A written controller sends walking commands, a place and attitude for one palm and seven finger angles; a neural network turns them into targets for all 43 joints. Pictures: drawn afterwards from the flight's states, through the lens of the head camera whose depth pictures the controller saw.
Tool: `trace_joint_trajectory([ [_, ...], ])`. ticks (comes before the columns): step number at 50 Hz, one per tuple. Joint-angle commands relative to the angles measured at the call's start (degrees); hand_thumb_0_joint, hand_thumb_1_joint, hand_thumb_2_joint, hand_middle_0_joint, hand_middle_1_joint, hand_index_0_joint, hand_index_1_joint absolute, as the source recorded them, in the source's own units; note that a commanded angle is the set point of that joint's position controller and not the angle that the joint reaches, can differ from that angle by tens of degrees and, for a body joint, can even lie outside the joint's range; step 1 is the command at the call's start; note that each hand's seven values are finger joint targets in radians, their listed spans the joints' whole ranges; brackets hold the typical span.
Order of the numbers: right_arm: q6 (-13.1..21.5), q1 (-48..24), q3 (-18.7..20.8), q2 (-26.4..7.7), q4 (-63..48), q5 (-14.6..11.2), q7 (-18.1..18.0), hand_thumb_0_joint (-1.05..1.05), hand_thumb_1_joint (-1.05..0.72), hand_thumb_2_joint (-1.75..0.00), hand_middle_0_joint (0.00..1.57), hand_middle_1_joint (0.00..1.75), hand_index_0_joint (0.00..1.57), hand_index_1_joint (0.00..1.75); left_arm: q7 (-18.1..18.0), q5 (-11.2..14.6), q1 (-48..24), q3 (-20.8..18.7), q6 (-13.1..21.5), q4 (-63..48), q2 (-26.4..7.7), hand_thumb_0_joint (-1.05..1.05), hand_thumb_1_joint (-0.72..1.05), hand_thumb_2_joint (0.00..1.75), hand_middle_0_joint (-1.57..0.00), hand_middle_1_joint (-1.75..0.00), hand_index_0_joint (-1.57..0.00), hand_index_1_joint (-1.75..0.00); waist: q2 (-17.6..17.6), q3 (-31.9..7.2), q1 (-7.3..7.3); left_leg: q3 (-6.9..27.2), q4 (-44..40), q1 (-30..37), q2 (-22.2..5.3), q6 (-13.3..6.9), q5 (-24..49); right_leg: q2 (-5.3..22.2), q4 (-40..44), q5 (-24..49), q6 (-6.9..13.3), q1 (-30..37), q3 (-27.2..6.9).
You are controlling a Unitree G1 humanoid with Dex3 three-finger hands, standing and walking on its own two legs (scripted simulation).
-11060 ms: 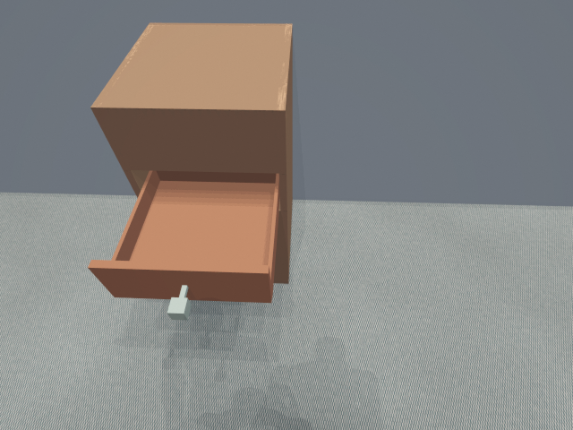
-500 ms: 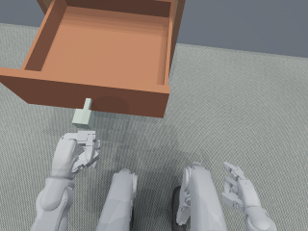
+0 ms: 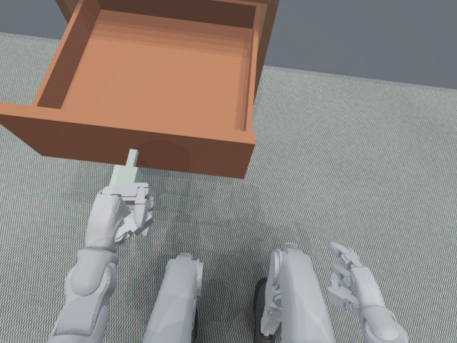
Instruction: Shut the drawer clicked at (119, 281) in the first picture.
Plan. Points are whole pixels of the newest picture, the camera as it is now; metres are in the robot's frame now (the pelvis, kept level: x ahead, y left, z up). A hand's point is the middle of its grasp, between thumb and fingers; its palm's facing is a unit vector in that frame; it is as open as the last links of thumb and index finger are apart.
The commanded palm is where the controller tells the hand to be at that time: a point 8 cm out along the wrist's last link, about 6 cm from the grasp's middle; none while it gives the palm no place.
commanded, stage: push the drawer shut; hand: left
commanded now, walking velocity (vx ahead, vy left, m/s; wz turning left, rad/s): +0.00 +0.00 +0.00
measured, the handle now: (129, 170) +0.39 +0.18 +0.00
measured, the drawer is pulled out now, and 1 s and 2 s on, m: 0.30 0.19 0.06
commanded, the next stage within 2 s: none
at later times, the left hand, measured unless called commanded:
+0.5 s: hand (156, 182) +0.37 +0.14 +0.00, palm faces -0.13 -0.99 -0.06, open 3.4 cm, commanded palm +0.37 +0.18 +0.00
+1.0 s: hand (163, 153) +0.42 +0.13 +0.00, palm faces -0.09 -0.99 -0.07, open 3.4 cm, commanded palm +0.42 +0.17 +0.00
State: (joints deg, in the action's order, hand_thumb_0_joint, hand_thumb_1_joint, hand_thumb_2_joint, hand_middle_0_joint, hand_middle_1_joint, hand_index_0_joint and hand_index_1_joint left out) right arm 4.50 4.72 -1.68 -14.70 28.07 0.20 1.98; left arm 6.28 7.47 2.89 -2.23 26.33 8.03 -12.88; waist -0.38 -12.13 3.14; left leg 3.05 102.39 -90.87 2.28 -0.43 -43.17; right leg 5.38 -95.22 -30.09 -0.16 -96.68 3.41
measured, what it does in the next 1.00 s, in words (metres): stands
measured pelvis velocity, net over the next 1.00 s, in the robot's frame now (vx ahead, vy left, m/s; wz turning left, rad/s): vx -0.01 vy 0.00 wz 0.00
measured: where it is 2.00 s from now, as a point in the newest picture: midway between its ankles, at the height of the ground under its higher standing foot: (224, 340)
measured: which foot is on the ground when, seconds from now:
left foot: down 0.00-1.00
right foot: down 0.00-1.00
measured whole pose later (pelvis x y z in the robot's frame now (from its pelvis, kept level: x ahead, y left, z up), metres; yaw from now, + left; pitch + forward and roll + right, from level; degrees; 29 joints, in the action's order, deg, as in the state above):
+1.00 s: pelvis -0.01 +0.00 +0.00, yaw +0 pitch +33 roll -3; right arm 1.1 8.8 -2.2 -15.6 32.8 1.1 0.8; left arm 5.0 5.2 -26.3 -8.7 28.1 34.1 -15.6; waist -1.3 -10.9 7.0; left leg 2.5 101.0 -93.1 2.3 -0.6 -41.0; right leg 5.1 -93.5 -27.8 -0.5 -98.6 2.8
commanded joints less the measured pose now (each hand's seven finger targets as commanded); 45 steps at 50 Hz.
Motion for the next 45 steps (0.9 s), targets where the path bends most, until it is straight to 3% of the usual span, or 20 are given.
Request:
trace_joint_trajectory([
  [1, 2.5, 1.9, 4.2, -8.9, -6.8, 0.0, -0.9, 0.0, -0.9, -0.9, 0.2, 0.3, 0.2, 0.3, -0.1, 0.7, -7.8, -1.9, 4.3, -11.9, -3.6, 0.0, 0.9, 0.9, -1.4, -1.6, -1.4, -1.6, -3.7, -28.0, 1.02, 0.6, -16.7, 12.1, 0.4, -0.2, 18.3, -2.9, 9.5, 4.2, 2.8, 25.7, -0.8],
  [5, 1.9, 1.9, 4.2, -9.1, -6.5, 0.0, -0.9, 0.0, -0.9, -0.9, 0.2, 0.3, 0.2, 0.3, 0.4, 0.5, -10.7, -2.5, 3.9, -11.0, -4.4, 0.0, 0.9, 0.9, -1.4, -1.6, -1.4, -1.6, -3.7, -27.7, 1.53, 0.4, -16.2, 11.2, 0.3, -0.4, 19.1, -2.9, 9.6, 4.5, 2.7, 26.0, -1.1],
  [9, 1.7, 2.1, 4.0, -9.3, -5.4, 0.1, -1.5, 0.0, -0.9, -0.9, 0.2, 0.3, 0.2, 0.3, 0.0, 0.2, -17.6, -2.1, 3.7, -8.3, -4.4, 0.0, 0.9, 0.9, -1.4, -1.6, -1.4, -1.6, -2.7, -25.9, 3.06, 0.3, -15.6, 9.2, 0.3, -0.8, 14.8, -2.8, 10.2, 2.3, 2.4, 24.8, -1.3],
  [12, 1.7, 2.6, 3.8, -9.5, -4.6, 0.1, -2.1, 0.0, -0.9, -0.9, 0.2, 0.3, 0.2, 0.3, 0.1, 0.2, -22.5, -4.2, 3.7, -6.0, -6.8, 0.0, 0.9, 0.9, -1.4, -1.6, -1.4, -1.6, -2.0, -26.2, 3.5, -0.1, -14.9, 7.3, 0.4, -1.0, 13.1, -2.8, 10.7, 0.9, 2.3, 25.8, -1.9],
  [18, 1.1, 3.1, 3.4, -10.2, -4.1, 0.0, -2.6, 0.0, -0.9, -0.9, 0.2, 0.3, 0.2, 0.3, 0.8, 0.4, -28.4, -5.3, 2.2, -1.0, -7.8, 0.0, 0.9, 0.9, -1.4, -1.6, -1.4, -1.6, -4.0, -27.0, 3.53, -0.2, -16.1, 7.8, 0.5, -0.8, 10.8, -2.7, 11.0, -0.5, 2.4, 25.3, -1.8],
  [24, 0.2, 4.2, 3.3, -10.5, -4.1, -0.2, -2.8, 0.0, -0.9, -0.9, 0.2, 0.3, 0.2, 0.3, 0.5, 0.7, -31.8, -7.0, 0.2, 3.3, -8.5, 0.0, 0.9, 0.9, -1.4, -1.6, -1.4, -1.6, -3.5, -27.8, 3.31, 0.0, -17.5, 8.0, 0.4, -0.7, 10.6, -2.7, 11.4, -0.5, 2.2, 26.2, -1.6],
  [36, -0.4, 6.5, 3.4, -10.5, -2.9, 0.3, -2.4, 0.0, -0.9, -0.9, 0.2, 0.3, 0.2, 0.3, -1.1, 0.1, -39.9, -9.3, 3.4, 7.8, -10.0, 0.0, 0.9, 0.9, -1.4, -1.6, -1.4, -1.6, -4.4, -29.5, 4.11, 0.0, -18.3, 9.4, -0.1, -0.2, 13.3, -3.0, 11.3, 1.8, 2.1, 26.3, -1.7],
  [41, -0.8, 7.6, 3.7, -10.9, -1.8, 0.6, -2.1, 0.0, -0.9, -0.9, 0.2, 0.3, 0.2, 0.3, -1.8, -1.1, -45.2, -8.1, 4.9, 9.9, -9.2, 0.0, 0.9, 0.9, -1.4, -1.6, -1.4, -1.6, -5.5, -29.2, 5.51, 0.9, -18.5, 11.0, -0.3, 0.1, 13.6, -3.0, 10.6, 2.2, 2.1, 23.6, -1.1],
  [42, -0.8, 7.9, 3.6, -10.8, -1.6, 0.7, -2.2, 0.0, -0.9, -0.9, 0.2, 0.3, 0.2, 0.3, -2.0, -1.2, -47.0, -7.8, 5.0, 10.6, -9.1, 0.0, 0.9, 0.9, -1.4, -1.6, -1.4, -1.6, -5.3, -28.7, 6.36, 0.9, -18.3, 10.9, -0.2, -0.1, 13.7, -2.9, 10.6, 2.4, 2.1, 23.1, -1.0],
  [45, -1.1, 8.6, 3.7, -10.9, -0.9, 0.9, -2.2, 0.0, -0.9, -0.9, 0.2, 0.3, 0.2, 0.3, -2.1, -1.6, -49.8, -8.8, 5.6, 12.1, -10.1, 0.0, 0.9, 0.9, -1.4, -1.6, -1.4, -1.6, -5.9, -29.7, 6.32, 0.7, -18.1, 11.1, -0.1, 0.0, 14.1, -2.9, 10.7, 2.9, 2.0, 23.9, -1.2],
])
